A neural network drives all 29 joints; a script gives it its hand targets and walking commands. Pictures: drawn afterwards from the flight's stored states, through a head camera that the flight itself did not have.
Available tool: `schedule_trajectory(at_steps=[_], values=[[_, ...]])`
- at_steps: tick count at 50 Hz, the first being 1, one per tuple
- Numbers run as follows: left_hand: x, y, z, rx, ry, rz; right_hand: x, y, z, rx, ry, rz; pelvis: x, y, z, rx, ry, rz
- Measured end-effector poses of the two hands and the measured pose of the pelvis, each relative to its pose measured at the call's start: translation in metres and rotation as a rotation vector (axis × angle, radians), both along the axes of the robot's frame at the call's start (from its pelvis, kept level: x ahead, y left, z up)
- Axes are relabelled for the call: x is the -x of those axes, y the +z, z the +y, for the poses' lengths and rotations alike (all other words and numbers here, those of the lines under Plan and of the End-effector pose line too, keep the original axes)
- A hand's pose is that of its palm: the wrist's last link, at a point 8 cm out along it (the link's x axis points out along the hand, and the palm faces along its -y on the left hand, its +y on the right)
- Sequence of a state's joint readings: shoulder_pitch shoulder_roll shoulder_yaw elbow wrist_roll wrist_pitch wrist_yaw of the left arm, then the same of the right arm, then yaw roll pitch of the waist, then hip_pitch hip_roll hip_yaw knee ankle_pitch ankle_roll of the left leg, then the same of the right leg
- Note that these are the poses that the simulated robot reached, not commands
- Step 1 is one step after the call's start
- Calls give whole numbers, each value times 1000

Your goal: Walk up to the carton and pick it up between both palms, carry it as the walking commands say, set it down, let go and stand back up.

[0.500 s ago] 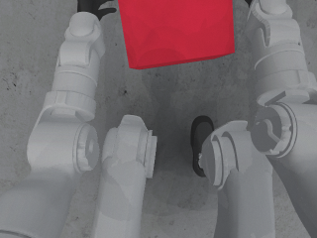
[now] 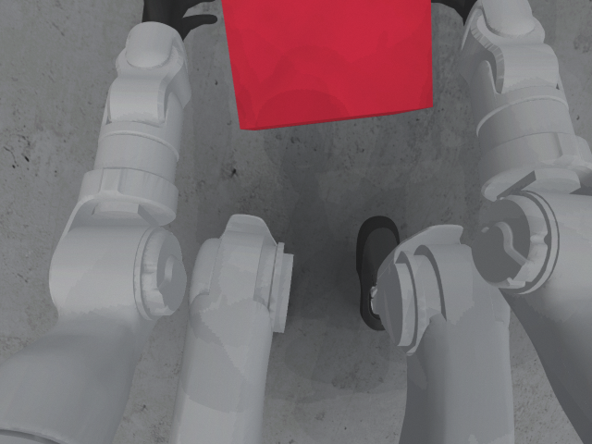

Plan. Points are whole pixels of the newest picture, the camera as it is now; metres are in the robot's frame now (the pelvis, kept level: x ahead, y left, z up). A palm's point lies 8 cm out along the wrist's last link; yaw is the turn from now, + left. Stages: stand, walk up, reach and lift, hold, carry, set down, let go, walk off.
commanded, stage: set down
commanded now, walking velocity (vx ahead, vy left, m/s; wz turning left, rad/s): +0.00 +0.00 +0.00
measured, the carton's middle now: (318, 1) +0.57 +0.01 -0.29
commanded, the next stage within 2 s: none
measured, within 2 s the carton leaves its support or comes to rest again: neither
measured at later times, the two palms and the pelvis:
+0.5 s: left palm (168, 28) +0.51 +0.17 -0.20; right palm (482, 4) +0.54 -0.14 -0.18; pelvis +0.00 +0.00 +0.00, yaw +0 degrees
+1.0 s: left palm (142, 18) +0.51 +0.20 -0.20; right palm (494, 11) +0.54 -0.16 -0.19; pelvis +0.00 +0.00 +0.00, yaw +0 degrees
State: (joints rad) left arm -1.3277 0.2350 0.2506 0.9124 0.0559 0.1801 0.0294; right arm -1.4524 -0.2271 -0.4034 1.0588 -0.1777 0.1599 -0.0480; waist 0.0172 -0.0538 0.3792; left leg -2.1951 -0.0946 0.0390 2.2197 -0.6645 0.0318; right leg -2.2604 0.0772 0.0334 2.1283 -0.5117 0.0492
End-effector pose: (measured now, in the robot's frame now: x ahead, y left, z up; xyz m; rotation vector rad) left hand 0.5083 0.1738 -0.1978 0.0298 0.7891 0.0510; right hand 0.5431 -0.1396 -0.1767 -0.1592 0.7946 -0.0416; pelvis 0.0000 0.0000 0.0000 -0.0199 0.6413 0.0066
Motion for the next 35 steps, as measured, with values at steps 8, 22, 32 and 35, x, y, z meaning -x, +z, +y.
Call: schedule_trajectory(at_steps=[8,22,32,35], values=[[0,-1,0,7,-1,0,1,-2,-1,-2,4,8,0,-1,0,0,0,-1],[1,-4,0,12,-9,2,3,-6,-2,-5,9,15,-1,-2,0,0,2,-5],[2,-5,0,14,-6,-6,4,-7,-3,-5,11,3,-1,-3,-1,-1,2,-8],[2,-5,1,8,-9,-13,4,-8,-3,-6,11,-4,-1,-3,-1,-1,3,-9]])
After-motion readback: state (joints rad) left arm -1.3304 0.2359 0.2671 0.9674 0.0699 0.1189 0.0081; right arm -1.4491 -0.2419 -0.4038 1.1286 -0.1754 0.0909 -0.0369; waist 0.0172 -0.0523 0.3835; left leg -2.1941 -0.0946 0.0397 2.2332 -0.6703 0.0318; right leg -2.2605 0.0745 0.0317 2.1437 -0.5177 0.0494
